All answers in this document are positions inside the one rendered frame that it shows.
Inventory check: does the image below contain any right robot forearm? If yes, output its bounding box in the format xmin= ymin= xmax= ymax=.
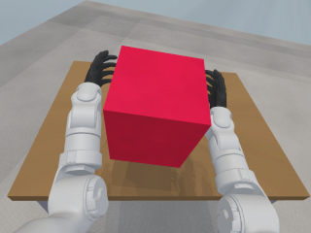
xmin=204 ymin=106 xmax=280 ymax=228

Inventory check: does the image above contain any table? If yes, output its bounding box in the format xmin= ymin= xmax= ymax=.
xmin=7 ymin=60 xmax=310 ymax=213

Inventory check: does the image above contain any robot left hand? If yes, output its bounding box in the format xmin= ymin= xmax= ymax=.
xmin=84 ymin=50 xmax=118 ymax=87

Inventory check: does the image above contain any left robot forearm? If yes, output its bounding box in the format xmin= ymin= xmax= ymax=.
xmin=48 ymin=82 xmax=102 ymax=213

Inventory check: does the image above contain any robot left upper arm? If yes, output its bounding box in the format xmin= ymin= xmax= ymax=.
xmin=13 ymin=174 xmax=109 ymax=233

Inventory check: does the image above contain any robot right hand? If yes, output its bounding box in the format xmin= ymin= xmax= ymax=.
xmin=205 ymin=69 xmax=227 ymax=110

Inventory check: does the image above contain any robot right upper arm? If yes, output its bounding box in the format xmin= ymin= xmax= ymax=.
xmin=217 ymin=193 xmax=280 ymax=233

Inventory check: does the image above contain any carton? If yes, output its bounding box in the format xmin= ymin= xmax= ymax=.
xmin=103 ymin=46 xmax=212 ymax=168

